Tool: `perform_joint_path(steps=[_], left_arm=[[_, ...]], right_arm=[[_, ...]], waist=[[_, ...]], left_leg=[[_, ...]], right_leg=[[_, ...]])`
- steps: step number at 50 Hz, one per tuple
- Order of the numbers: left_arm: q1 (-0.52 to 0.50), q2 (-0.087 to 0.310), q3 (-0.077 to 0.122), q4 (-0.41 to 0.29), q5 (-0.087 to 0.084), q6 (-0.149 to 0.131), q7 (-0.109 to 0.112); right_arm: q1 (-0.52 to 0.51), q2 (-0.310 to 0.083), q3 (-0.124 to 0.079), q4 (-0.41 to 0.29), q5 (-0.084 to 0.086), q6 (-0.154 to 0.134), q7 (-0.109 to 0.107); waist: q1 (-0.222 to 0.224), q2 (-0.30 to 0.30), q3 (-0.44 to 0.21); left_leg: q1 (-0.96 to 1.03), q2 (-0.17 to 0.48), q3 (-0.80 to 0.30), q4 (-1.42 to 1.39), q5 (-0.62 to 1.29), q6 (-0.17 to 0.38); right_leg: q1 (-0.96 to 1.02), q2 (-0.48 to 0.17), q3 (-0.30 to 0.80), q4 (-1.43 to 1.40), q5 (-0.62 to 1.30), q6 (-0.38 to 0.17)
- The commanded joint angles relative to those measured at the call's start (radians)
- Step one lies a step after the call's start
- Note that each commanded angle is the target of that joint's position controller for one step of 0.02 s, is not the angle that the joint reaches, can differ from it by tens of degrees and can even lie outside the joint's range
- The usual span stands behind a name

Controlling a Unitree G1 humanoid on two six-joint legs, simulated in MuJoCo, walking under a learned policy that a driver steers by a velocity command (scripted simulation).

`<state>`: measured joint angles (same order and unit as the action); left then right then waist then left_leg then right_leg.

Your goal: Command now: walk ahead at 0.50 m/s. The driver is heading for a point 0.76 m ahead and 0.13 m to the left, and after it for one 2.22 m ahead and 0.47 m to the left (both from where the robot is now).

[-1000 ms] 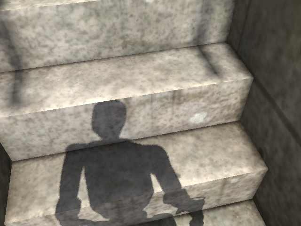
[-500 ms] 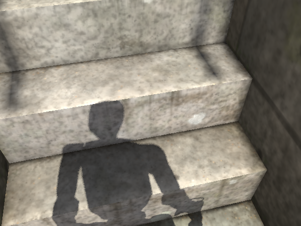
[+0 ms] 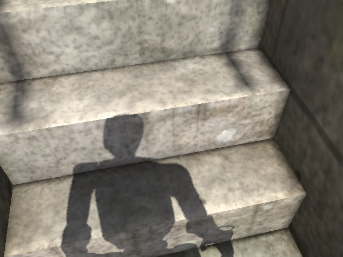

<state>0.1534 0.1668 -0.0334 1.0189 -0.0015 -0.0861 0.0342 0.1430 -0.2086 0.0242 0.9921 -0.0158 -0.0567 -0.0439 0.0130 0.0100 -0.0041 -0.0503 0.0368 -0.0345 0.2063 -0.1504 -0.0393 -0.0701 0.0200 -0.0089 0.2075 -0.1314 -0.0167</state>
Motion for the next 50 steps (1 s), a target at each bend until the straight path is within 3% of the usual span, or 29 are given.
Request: perform_joint_path(steps=[1, 3, 4, 5, 7, 8, 9, 11, 12, 14, 15, 19, 20, 23, 24, 25, 28, 29, 32, 33, 34, 38, 39, 42, 43, 44, 48, 49, 50], left_arm=[[-0.039, 0.078, 0.011, -0.049, 0.001, -0.008, 0.003], [-0.028, 0.079, 0.012, -0.044, 0.001, -0.017, 0.001], [-0.021, 0.093, 0.016, -0.057, 0.019, -0.023, -0.003], [-0.004, 0.097, 0.019, -0.049, 0.013, -0.024, -0.004], [-0.002, 0.086, 0.017, -0.045, 0.007, -0.02, -0.003], [-0.01, 0.071, 0.013, -0.03, -0.011, -0.013, 0.002], [-0.031, 0.071, 0.011, -0.042, -0.007, -0.007, 0.003], [-0.036, 0.078, 0.012, -0.049, 0.001, -0.008, 0.002], [-0.027, 0.091, 0.016, -0.061, 0.021, -0.019, -0.003], [0.0, 0.092, 0.019, -0.047, 0.009, -0.023, -0.004], [-0.005, 0.073, 0.013, -0.031, -0.012, -0.017, 0.0], [-0.03, 0.077, 0.012, -0.047, 0.001, -0.015, 0.001], [-0.021, 0.092, 0.017, -0.059, 0.02, -0.022, -0.004], [0.001, 0.087, 0.018, -0.046, 0.007, -0.021, -0.004], [-0.008, 0.07, 0.013, -0.032, -0.012, -0.014, 0.001], [-0.03, 0.07, 0.012, -0.044, -0.007, -0.008, 0.002], [-0.029, 0.078, 0.013, -0.049, 0.001, -0.015, 0.0], [-0.02, 0.093, 0.018, -0.06, 0.019, -0.022, -0.004], [0.001, 0.086, 0.019, -0.048, 0.006, -0.021, -0.004], [-0.008, 0.07, 0.014, -0.034, -0.012, -0.014, 0.001], [-0.029, 0.069, 0.012, -0.045, -0.007, -0.008, 0.002], [-0.024, 0.081, 0.013, -0.05, 0.001, -0.014, 0.0], [-0.016, 0.094, 0.018, -0.062, 0.019, -0.022, -0.004], [0.001, 0.086, 0.018, -0.05, 0.006, -0.021, -0.004], [-0.01, 0.07, 0.013, -0.038, -0.011, -0.01, 0.001], [-0.028, 0.07, 0.012, -0.048, -0.006, -0.007, 0.002], [-0.025, 0.081, 0.013, -0.053, 0.001, -0.014, -0.001], [-0.017, 0.094, 0.018, -0.064, 0.019, -0.022, -0.005], [-0.001, 0.097, 0.02, -0.056, 0.012, -0.024, -0.005]], right_arm=[[-0.069, -0.091, -0.016, -0.073, -0.002, -0.022, 0.002], [-0.049, -0.09, -0.013, -0.069, 0.002, -0.025, -0.001], [0.01, -0.108, -0.019, -0.025, 0.022, -0.017, -0.009], [0.024, -0.102, -0.019, -0.023, 0.022, -0.013, -0.012], [0.009, -0.094, -0.017, -0.027, 0.015, -0.009, -0.011], [-0.059, -0.075, -0.011, -0.073, -0.009, -0.016, -0.002], [-0.083, -0.086, -0.015, -0.078, -0.01, -0.018, 0.002], [-0.068, -0.091, -0.015, -0.073, -0.002, -0.022, 0.002], [0.003, -0.106, -0.019, -0.026, 0.022, -0.016, -0.006], [0.022, -0.1, -0.019, -0.023, 0.018, -0.011, -0.011], [-0.046, -0.078, -0.012, -0.069, -0.007, -0.018, -0.003], [-0.056, -0.088, -0.013, -0.07, 0.002, -0.024, 0.0], [0.008, -0.108, -0.019, -0.026, 0.022, -0.017, -0.008], [0.011, -0.095, -0.018, -0.027, 0.014, -0.01, -0.01], [-0.058, -0.075, -0.012, -0.073, -0.009, -0.017, -0.002], [-0.083, -0.086, -0.015, -0.079, -0.01, -0.02, 0.002], [-0.055, -0.089, -0.014, -0.07, 0.001, -0.025, 0.0], [0.009, -0.109, -0.02, -0.026, 0.022, -0.018, -0.008], [0.01, -0.095, -0.018, -0.027, 0.014, -0.01, -0.01], [-0.058, -0.075, -0.012, -0.073, -0.009, -0.017, -0.001], [-0.083, -0.086, -0.015, -0.079, -0.01, -0.02, 0.002], [-0.053, -0.094, -0.016, -0.071, 0.002, -0.026, -0.001], [0.011, -0.108, -0.02, -0.027, 0.023, -0.018, -0.008], [0.008, -0.094, -0.018, -0.028, 0.014, -0.01, -0.01], [-0.065, -0.079, -0.014, -0.075, -0.009, -0.017, -0.001], [-0.084, -0.085, -0.016, -0.079, -0.009, -0.02, 0.003], [-0.055, -0.094, -0.016, -0.071, 0.002, -0.026, 0.0], [0.009, -0.108, -0.021, -0.027, 0.023, -0.018, -0.008], [0.022, -0.102, -0.02, -0.025, 0.022, -0.015, -0.011]], waist=[[-0.004, -0.004, -0.014], [-0.008, -0.005, -0.03], [0.005, 0.01, -0.02], [0.003, -0.011, -0.046], [0.005, -0.022, -0.04], [-0.006, -0.038, -0.043], [0.0, -0.014, -0.01], [-0.003, -0.003, -0.012], [0.007, 0.01, -0.002], [0.002, -0.018, -0.042], [-0.01, -0.035, -0.053], [-0.006, -0.008, -0.017], [0.005, 0.01, -0.01], [0.004, -0.022, -0.041], [-0.007, -0.038, -0.046], [0.0, -0.014, -0.013], [-0.006, -0.006, -0.018], [0.005, 0.011, -0.013], [0.004, -0.022, -0.043], [-0.007, -0.037, -0.047], [0.0, -0.013, -0.013], [-0.007, 0.001, -0.031], [0.004, 0.006, -0.024], [0.004, -0.024, -0.041], [-0.006, -0.031, -0.045], [0.0, -0.015, -0.015], [-0.007, 0.0, -0.031], [0.004, 0.005, -0.025], [0.002, -0.015, -0.048]], left_leg=[[0.009, 0.097, -0.054, -0.019, 0.146, 0.03], [0.015, 0.099, -0.054, -0.019, 0.166, 0.034], [-0.003, 0.09, -0.043, -0.001, 0.2, 0.039], [0.006, 0.089, -0.04, 0.003, 0.194, 0.041], [0.006, 0.086, -0.039, -0.006, 0.156, 0.038], [0.021, 0.096, -0.05, -0.026, 0.11, 0.032], [0.006, 0.094, -0.051, -0.022, 0.114, 0.028], [0.009, 0.097, -0.053, -0.02, 0.145, 0.029], [-0.004, 0.09, -0.045, -0.007, 0.192, 0.036], [0.01, 0.088, -0.04, -0.002, 0.179, 0.04], [0.026, 0.098, -0.05, -0.023, 0.133, 0.033], [0.014, 0.099, -0.053, -0.022, 0.159, 0.031], [-0.002, 0.091, -0.042, -0.006, 0.198, 0.038], [0.008, 0.088, -0.039, -0.007, 0.161, 0.038], [0.024, 0.097, -0.049, -0.027, 0.116, 0.032], [0.009, 0.095, -0.051, -0.024, 0.12, 0.028], [0.015, 0.1, -0.053, -0.023, 0.164, 0.031], [-0.001, 0.091, -0.042, -0.006, 0.203, 0.038], [0.009, 0.088, -0.039, -0.008, 0.164, 0.038], [0.025, 0.098, -0.049, -0.028, 0.119, 0.031], [0.01, 0.096, -0.051, -0.025, 0.123, 0.028], [0.018, 0.102, -0.052, -0.018, 0.182, 0.03], [0.002, 0.092, -0.041, -0.004, 0.208, 0.038], [0.009, 0.089, -0.038, -0.009, 0.163, 0.037], [0.024, 0.099, -0.049, -0.025, 0.127, 0.029], [0.011, 0.097, -0.051, -0.026, 0.125, 0.026], [0.018, 0.103, -0.052, -0.019, 0.183, 0.03], [0.003, 0.092, -0.041, -0.005, 0.208, 0.037], [0.011, 0.091, -0.038, -0.001, 0.2, 0.039]], right_leg=[[-0.032, -0.121, 0.068, -0.052, 0.079, -0.011], [-0.01, -0.124, 0.066, -0.043, 0.145, -0.013], [0.019, -0.148, 0.075, -0.011, 0.262, -0.01], [0.033, -0.147, 0.076, 0.001, 0.296, -0.01], [0.019, -0.144, 0.077, -0.004, 0.238, -0.008], [-0.018, -0.116, 0.067, -0.04, 0.084, -0.01], [-0.039, -0.118, 0.068, -0.051, 0.047, -0.01], [-0.033, -0.121, 0.067, -0.053, 0.08, -0.011], [-0.003, -0.146, 0.074, -0.024, 0.218, -0.01], [0.025, -0.146, 0.076, -0.002, 0.273, -0.009], [-0.005, -0.12, 0.066, -0.032, 0.138, -0.011], [-0.023, -0.123, 0.065, -0.052, 0.121, -0.012], [0.009, -0.148, 0.074, -0.019, 0.249, -0.01], [0.021, -0.145, 0.075, -0.005, 0.247, -0.008], [-0.016, -0.118, 0.066, -0.04, 0.095, -0.01], [-0.036, -0.119, 0.067, -0.051, 0.056, -0.01], [-0.021, -0.124, 0.064, -0.052, 0.127, -0.012], [0.012, -0.149, 0.073, -0.018, 0.256, -0.01], [0.022, -0.146, 0.074, -0.004, 0.25, -0.008], [-0.014, -0.118, 0.065, -0.04, 0.099, -0.01], [-0.034, -0.12, 0.066, -0.051, 0.06, -0.01], [-0.006, -0.127, 0.064, -0.042, 0.16, -0.012], [0.022, -0.15, 0.071, -0.013, 0.273, -0.01], [0.021, -0.146, 0.073, -0.006, 0.25, -0.008], [-0.015, -0.12, 0.065, -0.038, 0.102, -0.009], [-0.034, -0.12, 0.065, -0.053, 0.061, -0.009], [-0.005, -0.128, 0.063, -0.043, 0.163, -0.012], [0.023, -0.151, 0.071, -0.014, 0.275, -0.01], [0.036, -0.15, 0.072, -0.002, 0.307, -0.01]])
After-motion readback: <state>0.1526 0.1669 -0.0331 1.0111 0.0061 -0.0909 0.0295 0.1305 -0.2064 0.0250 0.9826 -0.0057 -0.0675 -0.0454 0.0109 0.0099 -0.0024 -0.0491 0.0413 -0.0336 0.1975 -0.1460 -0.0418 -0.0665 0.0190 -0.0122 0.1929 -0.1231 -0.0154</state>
